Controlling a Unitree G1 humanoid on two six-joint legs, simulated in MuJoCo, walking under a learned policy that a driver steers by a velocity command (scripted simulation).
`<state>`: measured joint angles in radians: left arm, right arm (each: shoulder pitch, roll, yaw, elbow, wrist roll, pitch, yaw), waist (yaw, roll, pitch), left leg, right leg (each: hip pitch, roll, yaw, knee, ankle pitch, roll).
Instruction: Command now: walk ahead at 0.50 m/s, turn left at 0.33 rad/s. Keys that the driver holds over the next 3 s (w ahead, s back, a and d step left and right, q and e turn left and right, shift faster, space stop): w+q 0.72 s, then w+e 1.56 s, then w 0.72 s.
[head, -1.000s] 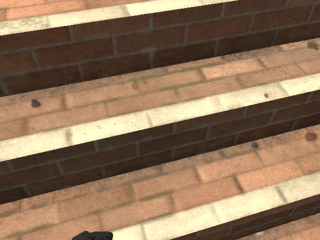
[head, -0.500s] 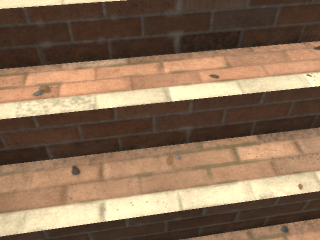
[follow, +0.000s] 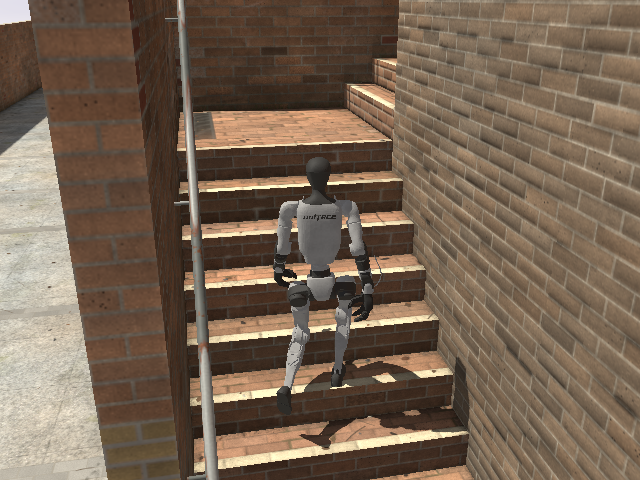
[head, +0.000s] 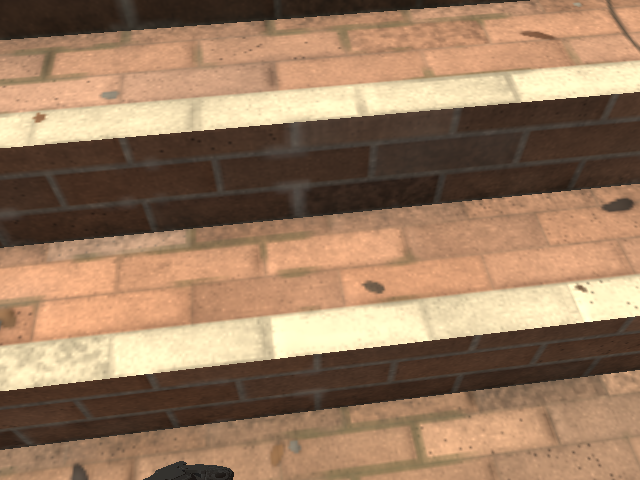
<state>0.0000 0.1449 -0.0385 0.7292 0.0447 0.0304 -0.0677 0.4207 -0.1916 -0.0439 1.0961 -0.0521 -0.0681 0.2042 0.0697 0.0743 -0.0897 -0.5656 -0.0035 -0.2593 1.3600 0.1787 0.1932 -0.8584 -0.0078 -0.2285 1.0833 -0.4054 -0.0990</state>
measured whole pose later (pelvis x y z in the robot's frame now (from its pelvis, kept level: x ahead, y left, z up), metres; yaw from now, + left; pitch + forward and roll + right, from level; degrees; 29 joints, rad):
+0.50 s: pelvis +0.25 +0.01 +0.18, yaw +15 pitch +9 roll +5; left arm 0.32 0.23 0.01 1.07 0.04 -0.09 -0.10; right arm -0.03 -0.18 0.01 0.81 -0.05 0.05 0.05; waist -0.06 -0.09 -0.18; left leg -0.85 -0.15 0.08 1.22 -0.54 0.16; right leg -0.30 -0.17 -0.19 0.75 0.30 -0.17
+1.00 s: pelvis +0.50 +0.01 +0.43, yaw +21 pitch +6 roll -1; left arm 0.22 0.18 0.01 0.99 0.05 0.00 -0.03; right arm 0.21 -0.26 -0.05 1.03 -0.03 -0.07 0.10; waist 0.07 0.05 -0.22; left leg -0.82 -0.15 -0.23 1.80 0.14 0.24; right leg -0.68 0.09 -0.01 1.01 -0.44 -0.07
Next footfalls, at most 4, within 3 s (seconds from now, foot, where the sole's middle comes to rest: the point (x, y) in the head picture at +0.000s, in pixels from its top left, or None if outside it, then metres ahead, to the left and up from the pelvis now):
0.38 left None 0.31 0.11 -0.48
0.82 right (398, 274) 0.61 -0.04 -0.28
1.34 left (217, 76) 0.80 0.24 -0.08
1.86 right None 1.08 -0.02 0.12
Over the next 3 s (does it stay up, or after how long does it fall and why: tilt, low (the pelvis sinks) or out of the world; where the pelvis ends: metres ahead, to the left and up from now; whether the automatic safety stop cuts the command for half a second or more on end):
stays up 1.48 -0.10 1.09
